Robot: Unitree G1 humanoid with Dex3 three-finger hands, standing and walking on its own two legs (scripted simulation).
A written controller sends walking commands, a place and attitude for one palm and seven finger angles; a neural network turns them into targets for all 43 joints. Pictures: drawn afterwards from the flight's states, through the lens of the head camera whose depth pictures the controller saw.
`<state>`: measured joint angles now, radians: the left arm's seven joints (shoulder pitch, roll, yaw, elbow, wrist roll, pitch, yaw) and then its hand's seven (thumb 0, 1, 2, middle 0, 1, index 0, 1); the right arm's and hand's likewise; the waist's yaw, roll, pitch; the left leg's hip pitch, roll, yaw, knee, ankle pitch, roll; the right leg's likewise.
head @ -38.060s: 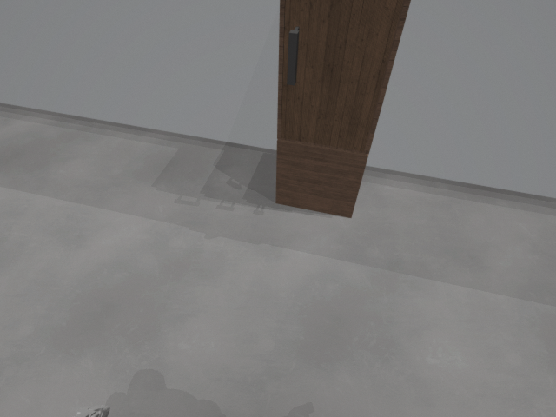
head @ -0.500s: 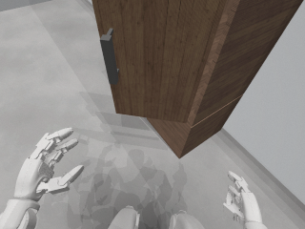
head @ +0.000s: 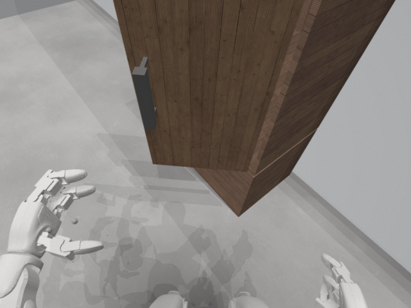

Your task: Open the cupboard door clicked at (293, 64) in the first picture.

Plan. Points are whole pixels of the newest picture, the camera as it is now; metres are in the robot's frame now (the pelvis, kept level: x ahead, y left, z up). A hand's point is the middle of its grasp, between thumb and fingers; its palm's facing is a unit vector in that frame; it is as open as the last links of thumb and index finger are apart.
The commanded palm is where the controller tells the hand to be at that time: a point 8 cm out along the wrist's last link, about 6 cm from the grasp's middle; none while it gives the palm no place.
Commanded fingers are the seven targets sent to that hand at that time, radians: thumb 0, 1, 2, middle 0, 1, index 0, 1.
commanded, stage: raise the hand with hooked fingers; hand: left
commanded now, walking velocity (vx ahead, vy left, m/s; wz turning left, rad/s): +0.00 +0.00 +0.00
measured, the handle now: (148, 94) +0.56 +0.18 +0.06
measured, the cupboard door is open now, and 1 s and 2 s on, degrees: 47 47 47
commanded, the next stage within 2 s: move the hooked fingers beside the handle in 0.98 s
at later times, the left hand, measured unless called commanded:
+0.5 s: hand (38, 185) +0.29 +0.30 +0.09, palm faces +0.03 -1.00 -0.03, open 14.0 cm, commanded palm +0.27 +0.35 +0.09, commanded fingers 0.00 -0.50 0.30 -0.30 -1.20 -0.30 -1.20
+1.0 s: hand (53, 186) +0.29 +0.28 +0.09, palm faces +0.02 -1.00 -0.02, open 14.0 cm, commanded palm +0.27 +0.33 +0.09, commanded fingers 0.00 -0.50 0.30 -0.30 -1.20 -0.30 -1.20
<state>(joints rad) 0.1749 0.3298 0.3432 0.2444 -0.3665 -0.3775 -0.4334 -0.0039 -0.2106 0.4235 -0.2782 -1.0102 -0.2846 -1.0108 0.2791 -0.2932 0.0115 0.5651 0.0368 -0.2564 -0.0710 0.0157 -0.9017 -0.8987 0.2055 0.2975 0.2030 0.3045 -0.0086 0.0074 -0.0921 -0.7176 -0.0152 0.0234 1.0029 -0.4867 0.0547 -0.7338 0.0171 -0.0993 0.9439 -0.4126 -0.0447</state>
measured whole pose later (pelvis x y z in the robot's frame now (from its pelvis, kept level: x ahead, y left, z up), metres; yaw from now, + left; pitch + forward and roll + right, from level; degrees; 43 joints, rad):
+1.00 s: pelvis +0.01 +0.01 +0.02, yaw +0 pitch +10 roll -2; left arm -0.04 0.42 0.43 0.44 -0.36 -0.28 -0.52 -0.02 -0.50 0.30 -0.30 -1.20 -0.30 -1.20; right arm 0.29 -0.28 0.05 0.56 0.04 -0.20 -0.07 0.01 -0.90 -0.90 0.21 0.30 0.21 0.30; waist -0.01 0.02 -0.08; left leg -0.61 -0.02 0.02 0.89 -0.45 0.06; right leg -0.62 0.02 -0.09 0.82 -0.37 -0.03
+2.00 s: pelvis +0.01 +0.01 +0.01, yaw -1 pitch +15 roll -2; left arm -0.51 0.50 0.44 0.89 -0.25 -0.34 -0.48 -0.02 -0.50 0.30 -0.30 -1.20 -0.30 -1.20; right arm 0.34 -0.28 0.05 0.59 0.03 -0.06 -0.06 0.01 -0.90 -0.90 0.21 0.30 0.21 0.30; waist -0.07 0.01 -0.10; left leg -0.73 -0.01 0.04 0.93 -0.46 0.06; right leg -0.75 0.03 -0.08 0.86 -0.37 -0.03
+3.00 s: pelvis +0.02 +0.01 +0.00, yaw -4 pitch +21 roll -4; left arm -0.77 0.66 0.53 1.13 -0.16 -0.36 -0.45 -0.02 -0.50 0.30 -0.30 -1.20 -0.30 -1.20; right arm 0.44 -0.29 0.05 0.58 0.00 0.09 -0.03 0.01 -0.90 -0.90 0.21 0.30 0.21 0.30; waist -0.16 0.01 -0.10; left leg -0.87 0.03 0.05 0.99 -0.50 0.07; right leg -0.88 0.06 -0.07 0.88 -0.38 -0.03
